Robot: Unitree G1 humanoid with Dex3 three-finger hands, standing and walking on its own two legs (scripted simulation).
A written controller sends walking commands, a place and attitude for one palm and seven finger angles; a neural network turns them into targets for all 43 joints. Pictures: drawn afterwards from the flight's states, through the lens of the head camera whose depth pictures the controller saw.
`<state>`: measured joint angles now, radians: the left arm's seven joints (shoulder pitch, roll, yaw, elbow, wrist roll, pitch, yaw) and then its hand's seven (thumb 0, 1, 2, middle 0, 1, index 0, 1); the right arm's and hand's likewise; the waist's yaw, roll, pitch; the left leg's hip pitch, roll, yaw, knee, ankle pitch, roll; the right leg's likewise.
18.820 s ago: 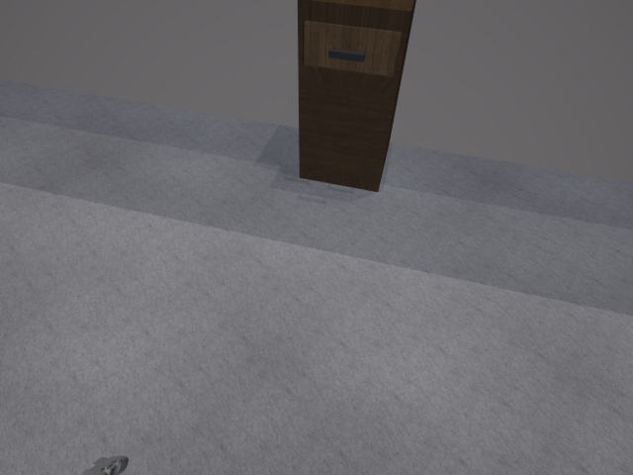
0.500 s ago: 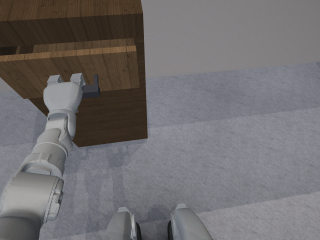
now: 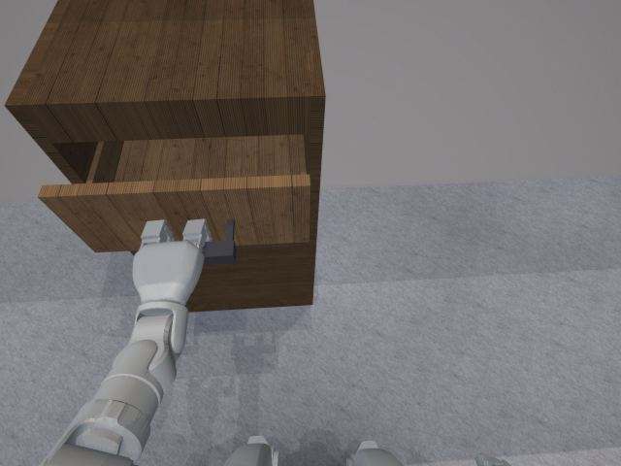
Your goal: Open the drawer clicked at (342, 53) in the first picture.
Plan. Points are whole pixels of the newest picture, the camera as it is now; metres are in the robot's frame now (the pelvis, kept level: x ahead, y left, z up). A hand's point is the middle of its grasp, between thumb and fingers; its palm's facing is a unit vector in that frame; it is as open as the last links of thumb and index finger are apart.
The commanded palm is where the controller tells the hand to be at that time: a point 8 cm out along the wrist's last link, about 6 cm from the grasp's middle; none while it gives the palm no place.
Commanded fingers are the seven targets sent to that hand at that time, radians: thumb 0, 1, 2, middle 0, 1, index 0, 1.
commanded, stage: pull the drawer open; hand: left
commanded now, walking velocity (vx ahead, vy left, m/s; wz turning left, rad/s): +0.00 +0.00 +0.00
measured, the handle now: (189, 240) +0.43 +0.19 -0.04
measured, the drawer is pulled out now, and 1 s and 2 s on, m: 0.09 0.22 0.30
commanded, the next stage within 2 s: open the thumb to release the handle in 1.62 s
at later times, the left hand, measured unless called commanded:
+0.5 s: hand (181, 296) +0.35 +0.19 -0.06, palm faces -0.05 -0.07 -1.00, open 5.9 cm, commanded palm +0.30 +0.19 -0.01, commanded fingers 0.00 0.90 0.90 -0.40 -1.35 -0.40 -1.35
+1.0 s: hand (174, 370) +0.25 +0.18 -0.06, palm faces -0.05 -0.10 -0.99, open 6.0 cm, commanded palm +0.20 +0.19 -0.01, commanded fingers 0.00 0.90 0.90 -0.40 -1.35 -0.40 -1.35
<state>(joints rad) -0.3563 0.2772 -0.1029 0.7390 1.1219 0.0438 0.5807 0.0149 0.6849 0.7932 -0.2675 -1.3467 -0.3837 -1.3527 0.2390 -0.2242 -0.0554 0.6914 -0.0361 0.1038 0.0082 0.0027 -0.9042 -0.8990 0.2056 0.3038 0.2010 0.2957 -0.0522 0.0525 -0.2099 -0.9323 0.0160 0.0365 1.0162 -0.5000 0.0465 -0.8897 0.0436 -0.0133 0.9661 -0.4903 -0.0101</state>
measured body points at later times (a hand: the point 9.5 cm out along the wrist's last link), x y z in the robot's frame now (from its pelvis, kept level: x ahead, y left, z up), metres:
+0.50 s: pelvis -0.02 -0.01 +0.00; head +0.08 -0.02 +0.44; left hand +0.35 +0.19 +0.00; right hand +0.04 -0.27 -0.14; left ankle -0.02 +0.09 -0.67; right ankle -0.03 -0.12 -0.67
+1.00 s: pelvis -0.01 -0.02 +0.00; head +0.06 -0.03 +0.45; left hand +0.25 +0.19 +0.00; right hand +0.18 -0.25 -0.10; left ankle -0.02 +0.09 -0.67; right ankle -0.03 -0.12 -0.67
